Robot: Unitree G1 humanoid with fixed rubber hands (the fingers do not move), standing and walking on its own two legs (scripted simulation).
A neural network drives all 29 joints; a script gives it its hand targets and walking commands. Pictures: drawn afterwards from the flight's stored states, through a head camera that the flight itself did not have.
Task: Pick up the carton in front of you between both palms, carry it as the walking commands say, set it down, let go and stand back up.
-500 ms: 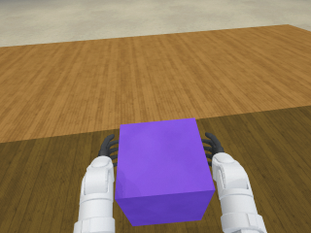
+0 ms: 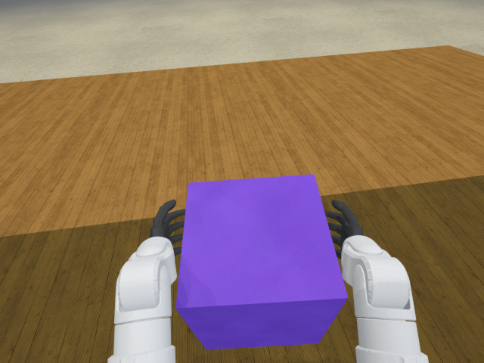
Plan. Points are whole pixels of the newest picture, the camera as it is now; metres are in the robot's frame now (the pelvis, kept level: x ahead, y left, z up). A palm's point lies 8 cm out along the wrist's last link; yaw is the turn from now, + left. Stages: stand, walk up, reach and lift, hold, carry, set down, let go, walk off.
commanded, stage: carry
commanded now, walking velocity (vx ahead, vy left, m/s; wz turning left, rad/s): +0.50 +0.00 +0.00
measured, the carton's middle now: (256, 267) +0.28 -0.01 +0.02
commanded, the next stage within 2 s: none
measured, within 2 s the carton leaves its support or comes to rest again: neither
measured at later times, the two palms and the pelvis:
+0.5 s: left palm (185, 160) +0.50 +0.13 +0.10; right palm (323, 149) +0.51 -0.17 +0.10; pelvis +0.26 -0.03 +0.01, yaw +1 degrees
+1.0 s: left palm (190, 95) +0.84 +0.15 +0.08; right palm (289, 94) +0.81 -0.15 +0.08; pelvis +0.59 +0.02 +0.01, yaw -4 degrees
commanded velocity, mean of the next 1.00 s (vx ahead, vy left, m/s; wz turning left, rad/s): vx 0.49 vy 0.00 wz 0.00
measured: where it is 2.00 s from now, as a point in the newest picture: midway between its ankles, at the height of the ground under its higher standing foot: (244, 247)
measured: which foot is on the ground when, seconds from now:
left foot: down 0.00-0.34, up 0.36-0.74, down 0.76-1.00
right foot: down 0.00-0.10, up 0.12-0.30, down 0.32-0.78, up 0.80-1.00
